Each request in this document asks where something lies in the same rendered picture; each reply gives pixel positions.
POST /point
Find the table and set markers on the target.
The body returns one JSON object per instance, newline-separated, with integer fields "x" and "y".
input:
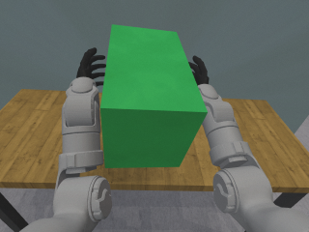
{"x": 31, "y": 141}

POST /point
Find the right robot hand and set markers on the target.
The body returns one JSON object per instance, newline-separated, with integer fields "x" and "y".
{"x": 200, "y": 72}

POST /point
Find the robot right upper arm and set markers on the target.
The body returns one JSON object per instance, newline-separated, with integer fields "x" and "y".
{"x": 245, "y": 193}

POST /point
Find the carton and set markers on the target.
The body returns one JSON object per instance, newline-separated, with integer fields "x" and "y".
{"x": 151, "y": 107}

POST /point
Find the right robot forearm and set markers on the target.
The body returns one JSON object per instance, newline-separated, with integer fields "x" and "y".
{"x": 228, "y": 150}

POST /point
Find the left robot hand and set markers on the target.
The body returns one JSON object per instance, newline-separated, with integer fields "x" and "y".
{"x": 85, "y": 69}

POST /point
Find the left robot forearm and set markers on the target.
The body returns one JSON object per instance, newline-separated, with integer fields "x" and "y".
{"x": 81, "y": 131}

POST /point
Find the robot left upper arm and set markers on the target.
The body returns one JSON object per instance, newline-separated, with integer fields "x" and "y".
{"x": 80, "y": 203}

